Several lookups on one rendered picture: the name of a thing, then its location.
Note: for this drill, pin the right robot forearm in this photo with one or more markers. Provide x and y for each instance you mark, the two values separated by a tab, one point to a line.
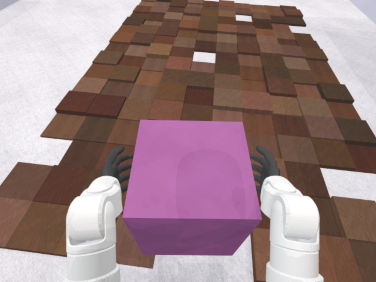
294	232

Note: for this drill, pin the robot left hand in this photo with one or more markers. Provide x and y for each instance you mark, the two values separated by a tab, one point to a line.
112	168

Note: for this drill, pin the carton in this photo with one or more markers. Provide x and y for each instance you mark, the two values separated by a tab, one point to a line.
191	188

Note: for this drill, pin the robot right hand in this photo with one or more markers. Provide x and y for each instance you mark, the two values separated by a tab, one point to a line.
269	166

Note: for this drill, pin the left robot forearm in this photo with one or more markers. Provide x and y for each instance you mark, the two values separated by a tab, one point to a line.
91	233

